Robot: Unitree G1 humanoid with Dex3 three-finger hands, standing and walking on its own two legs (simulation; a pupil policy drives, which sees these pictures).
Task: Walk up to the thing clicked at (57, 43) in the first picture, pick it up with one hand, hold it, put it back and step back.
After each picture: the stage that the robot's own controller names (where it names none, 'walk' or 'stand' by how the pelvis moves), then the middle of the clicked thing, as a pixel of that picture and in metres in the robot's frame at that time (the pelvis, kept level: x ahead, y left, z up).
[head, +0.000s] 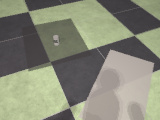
stand; (56, 40) +1.45 +0.35 -0.72
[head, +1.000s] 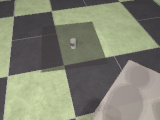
walk; (73, 43) +1.38 +0.23 -0.72
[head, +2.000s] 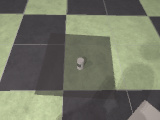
walk; (80, 63) +0.98 +0.08 -0.70
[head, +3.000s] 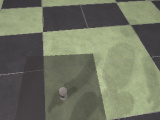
walk; (63, 93) +0.67 +0.15 -0.71
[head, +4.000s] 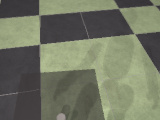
stand; out of the picture +0.44 +0.16 -0.70
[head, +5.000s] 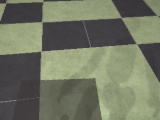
stand; out of the picture +0.40 +0.16 -0.71
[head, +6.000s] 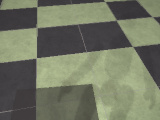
stand; out of the picture +0.34 +0.19 -0.72
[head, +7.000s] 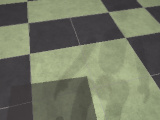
stand; out of the picture +0.35 +0.21 -0.72
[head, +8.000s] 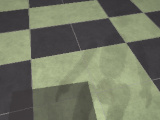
stand; out of the picture +0.35 +0.21 -0.72
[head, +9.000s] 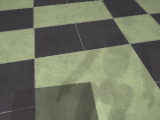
stand; out of the picture +0.35 +0.20 -0.73
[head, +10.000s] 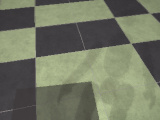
stand; out of the picture +0.35 +0.20 -0.73
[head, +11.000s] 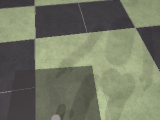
go down; out of the picture +0.37 +0.18 -0.71
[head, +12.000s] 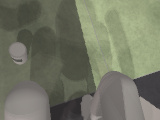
go down; (19, 54) +0.47 +0.19 -0.30
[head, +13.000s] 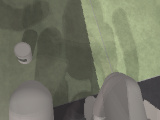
close in; (23, 53) +0.47 +0.18 -0.30
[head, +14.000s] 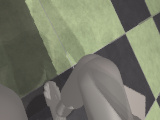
close in; out of the picture +0.46 +0.23 -0.24
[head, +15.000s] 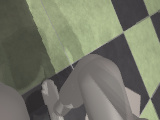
close; out of the picture +0.46 +0.24 -0.24
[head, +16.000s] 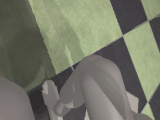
lift; out of the picture +0.44 +0.22 -0.25
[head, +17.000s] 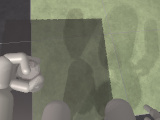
lift; (31, 77) +0.35 +0.18 -0.04
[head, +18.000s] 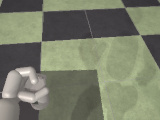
hold; (37, 93) +0.31 +0.17 +0.00
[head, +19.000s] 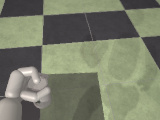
hold; (40, 92) +0.32 +0.17 -0.01
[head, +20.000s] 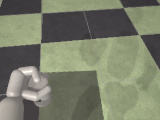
crouch; (40, 91) +0.33 +0.16 -0.01
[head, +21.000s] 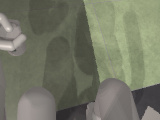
crouch; (13, 40) +0.48 +0.19 -0.10
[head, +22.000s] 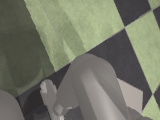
lower; out of the picture +0.47 +0.26 -0.24
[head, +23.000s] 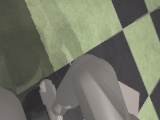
lower; out of the picture +0.47 +0.26 -0.25
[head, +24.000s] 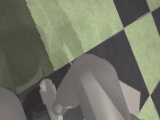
lower; out of the picture +0.48 +0.26 -0.25
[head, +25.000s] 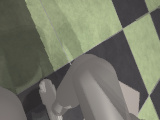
lower; out of the picture +0.48 +0.25 -0.25
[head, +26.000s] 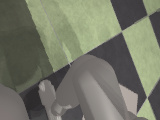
draw back; out of the picture +0.47 +0.24 -0.25
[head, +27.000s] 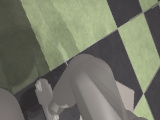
rise; out of the picture +0.47 +0.25 -0.26
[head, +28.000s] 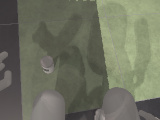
walk; (47, 64) +0.49 +0.16 -0.39
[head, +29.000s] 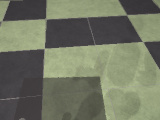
stand; out of the picture +0.40 +0.15 -0.66
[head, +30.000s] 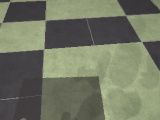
stand; out of the picture +0.42 +0.16 -0.67
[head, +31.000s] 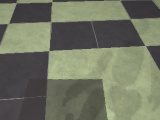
stand; out of the picture +0.41 +0.15 -0.70
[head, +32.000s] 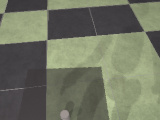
walk; (65, 116) +0.43 +0.15 -0.71
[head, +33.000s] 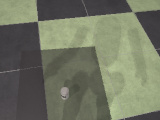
walk; (64, 93) +0.54 +0.11 -0.71
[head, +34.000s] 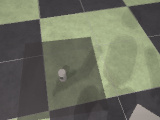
walk; (62, 75) +0.76 +0.22 -0.69
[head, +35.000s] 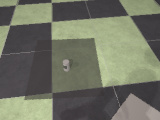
stand; (66, 65) +1.03 +0.22 -0.70
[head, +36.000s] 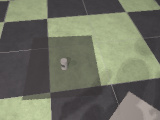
stand; (64, 64) +1.01 +0.21 -0.72
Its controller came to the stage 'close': yes
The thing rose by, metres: 0.72
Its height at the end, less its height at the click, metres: +0.00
